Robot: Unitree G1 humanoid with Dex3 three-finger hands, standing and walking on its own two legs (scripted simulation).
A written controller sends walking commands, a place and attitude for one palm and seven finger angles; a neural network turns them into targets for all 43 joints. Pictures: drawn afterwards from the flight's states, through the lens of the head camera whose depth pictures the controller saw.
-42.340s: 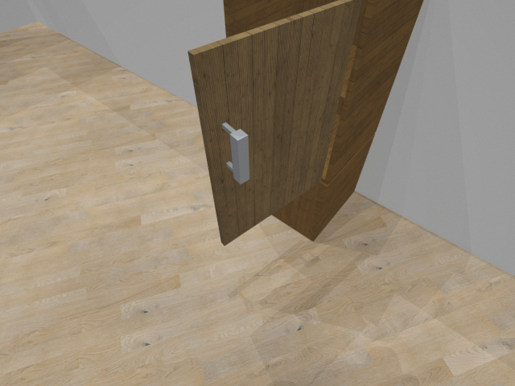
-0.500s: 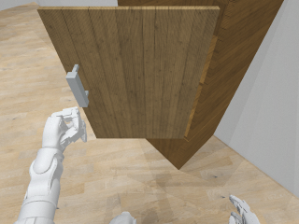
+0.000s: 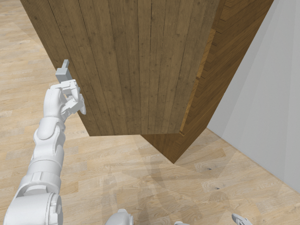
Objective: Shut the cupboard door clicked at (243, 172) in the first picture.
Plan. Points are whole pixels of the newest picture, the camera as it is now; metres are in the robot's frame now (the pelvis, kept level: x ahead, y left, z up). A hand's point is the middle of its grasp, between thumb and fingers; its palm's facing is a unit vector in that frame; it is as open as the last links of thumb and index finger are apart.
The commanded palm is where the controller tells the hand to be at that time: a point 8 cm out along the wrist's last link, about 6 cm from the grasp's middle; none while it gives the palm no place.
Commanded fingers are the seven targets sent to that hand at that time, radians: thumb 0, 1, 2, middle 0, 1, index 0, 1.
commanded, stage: bring the fist close to the handle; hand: left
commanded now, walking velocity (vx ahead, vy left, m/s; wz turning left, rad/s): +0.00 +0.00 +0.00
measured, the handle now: (71, 82) +0.49 +0.24 +0.08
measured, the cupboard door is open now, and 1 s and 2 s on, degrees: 47 39 26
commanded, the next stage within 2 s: push the door shut along its arc in 0.32 s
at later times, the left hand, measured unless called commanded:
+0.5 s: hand (80, 104) +0.40 +0.20 +0.09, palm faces +0.06 -1.00 -0.01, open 3.1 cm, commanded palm +0.38 +0.25 +0.08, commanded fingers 0.00 0.90 0.90 -1.30 -1.50 -1.30 -1.50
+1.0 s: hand (89, 86) +0.47 +0.18 +0.09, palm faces -0.07 -1.00 -0.01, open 3.1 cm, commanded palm +0.46 +0.23 +0.08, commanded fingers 0.00 0.90 0.90 -1.30 -1.50 -1.30 -1.50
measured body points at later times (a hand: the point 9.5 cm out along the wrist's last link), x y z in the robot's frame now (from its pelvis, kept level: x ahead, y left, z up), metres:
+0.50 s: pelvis -0.01 -0.01 +0.00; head +0.05 +0.00 +0.45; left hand +0.39 +0.25 +0.09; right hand +0.10 -0.27 -0.11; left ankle +0.06 +0.10 -0.69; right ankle -0.02 -0.12 -0.69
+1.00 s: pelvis -0.01 -0.01 -0.02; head +0.08 +0.00 +0.42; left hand +0.47 +0.24 +0.09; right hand +0.02 -0.29 -0.13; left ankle +0.06 +0.10 -0.69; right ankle -0.02 -0.12 -0.69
